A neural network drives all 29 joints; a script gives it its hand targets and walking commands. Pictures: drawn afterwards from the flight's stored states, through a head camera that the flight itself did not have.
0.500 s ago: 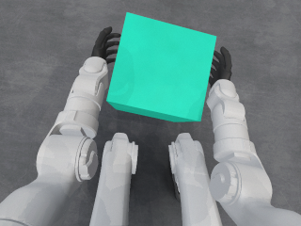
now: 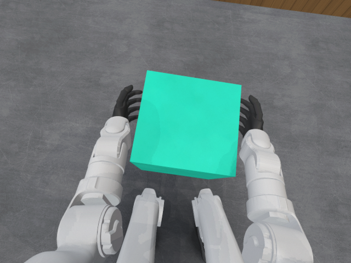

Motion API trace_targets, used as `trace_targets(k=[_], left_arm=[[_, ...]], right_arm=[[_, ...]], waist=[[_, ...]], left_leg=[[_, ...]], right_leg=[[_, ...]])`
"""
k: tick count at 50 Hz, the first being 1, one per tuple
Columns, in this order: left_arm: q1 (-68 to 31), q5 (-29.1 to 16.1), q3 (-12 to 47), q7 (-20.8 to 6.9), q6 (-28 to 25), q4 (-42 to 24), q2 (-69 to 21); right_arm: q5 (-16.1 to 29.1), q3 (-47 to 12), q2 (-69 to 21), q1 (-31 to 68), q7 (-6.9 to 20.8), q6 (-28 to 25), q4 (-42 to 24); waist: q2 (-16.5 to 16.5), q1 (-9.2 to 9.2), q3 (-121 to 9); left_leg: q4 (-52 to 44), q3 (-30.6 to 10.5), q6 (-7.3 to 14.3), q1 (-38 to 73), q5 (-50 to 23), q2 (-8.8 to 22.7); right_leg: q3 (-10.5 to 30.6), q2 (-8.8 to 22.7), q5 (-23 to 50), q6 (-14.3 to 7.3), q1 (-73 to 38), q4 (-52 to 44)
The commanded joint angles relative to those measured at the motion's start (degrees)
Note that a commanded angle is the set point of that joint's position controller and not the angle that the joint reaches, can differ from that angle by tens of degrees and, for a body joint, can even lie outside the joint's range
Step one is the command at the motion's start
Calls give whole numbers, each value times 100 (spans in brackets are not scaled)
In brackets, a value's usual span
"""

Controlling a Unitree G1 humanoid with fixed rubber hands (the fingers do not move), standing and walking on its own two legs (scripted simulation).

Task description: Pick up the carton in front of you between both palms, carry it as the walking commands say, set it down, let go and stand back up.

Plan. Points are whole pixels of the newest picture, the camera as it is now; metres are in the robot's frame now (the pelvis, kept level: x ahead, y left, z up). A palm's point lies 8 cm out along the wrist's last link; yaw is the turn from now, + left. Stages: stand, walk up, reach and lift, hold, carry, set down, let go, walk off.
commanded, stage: reach and lift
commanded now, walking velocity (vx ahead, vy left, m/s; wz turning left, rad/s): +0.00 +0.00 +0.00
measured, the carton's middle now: (183, 134) +0.42 -0.01 -0.13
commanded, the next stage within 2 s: hold in 1.90 s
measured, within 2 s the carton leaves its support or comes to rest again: neither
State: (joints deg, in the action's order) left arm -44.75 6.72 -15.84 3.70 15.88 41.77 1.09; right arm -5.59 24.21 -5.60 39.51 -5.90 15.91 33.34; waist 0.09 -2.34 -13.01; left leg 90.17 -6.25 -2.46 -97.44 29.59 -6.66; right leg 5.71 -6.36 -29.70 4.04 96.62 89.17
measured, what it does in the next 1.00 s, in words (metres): rises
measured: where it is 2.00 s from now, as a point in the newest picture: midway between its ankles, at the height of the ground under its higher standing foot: (175, 245)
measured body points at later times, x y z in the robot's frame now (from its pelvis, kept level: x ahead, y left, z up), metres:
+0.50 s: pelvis +0.06 +0.00 +0.15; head +0.14 +0.00 +0.59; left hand +0.41 +0.14 +0.10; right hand +0.40 -0.16 +0.10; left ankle +0.08 +0.12 -0.53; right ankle +0.08 -0.14 -0.53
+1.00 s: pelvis +0.07 -0.01 +0.21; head +0.03 -0.01 +0.66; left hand +0.37 +0.15 +0.22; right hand +0.38 -0.16 +0.23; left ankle +0.08 +0.12 -0.53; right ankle +0.09 -0.14 -0.53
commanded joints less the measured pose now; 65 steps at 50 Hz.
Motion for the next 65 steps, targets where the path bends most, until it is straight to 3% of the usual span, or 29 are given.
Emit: trace_targets(k=[1,11,25,32,41,46,51,57,65], left_arm=[[-3053,-714,3068,-1318,-95,-248,-6512],[-2022,-495,2919,-1286,-208,-225,-6504],[-626,-388,3173,-1336,-181,-684,-6531],[-89,-487,3429,-1442,216,-1100,-6566],[385,-668,3752,-1581,1195,-2012,-6524],[313,-533,3374,-1663,1633,-2021,-6383],[-219,-341,2923,-1794,1733,-1800,-6350],[-823,-365,2974,-1875,1676,-1876,-6506],[-776,-336,2976,-1855,1743,-1876,-6493]], right_arm=[[637,-3759,-5946,3398,1450,26,216],[387,-3660,-5951,2335,1492,-70,436],[144,-3863,-5932,810,1572,-32,249],[187,-4138,-5988,266,1717,360,-53],[365,-4359,-6001,-253,1858,1282,-813],[224,-4029,-5890,-187,1914,1689,-806],[41,-3623,-5912,296,2026,1801,-534],[110,-3730,-6125,879,2090,1754,-597],[74,-3672,-6034,824,2105,1816,-566]], waist=[[-352,-21,-4585],[-212,45,-3650],[-109,76,-2563],[-57,147,-1950],[-32,189,-932],[8,217,-36],[27,207,339],[24,208,-85],[-27,187,-161]], left_leg=[[-1471,681,89,3466,-1136,-349],[-2618,421,138,4602,-1466,-248],[-4409,130,177,6558,-2476,-67],[-5296,52,155,7601,-3005,30],[-6404,85,140,8828,-3356,134],[-6815,152,167,8887,-2583,124],[-6868,242,217,8770,-1731,163],[-6783,269,238,8844,-1698,180],[-6911,257,203,9018,-1900,166]], right_leg=[[-799,-407,1157,-158,-2823,-1314],[-496,-306,1446,-220,-4085,-2493],[-133,-79,2489,-307,-6303,-4287],[-37,11,3006,-322,-7408,-5169],[-48,77,3416,-306,-8699,-6285],[-75,114,2735,-337,-8846,-6693],[-127,166,1919,-373,-8745,-6792],[-151,191,1882,-367,-8935,-6721],[-184,166,2069,-363,-9073,-6793]])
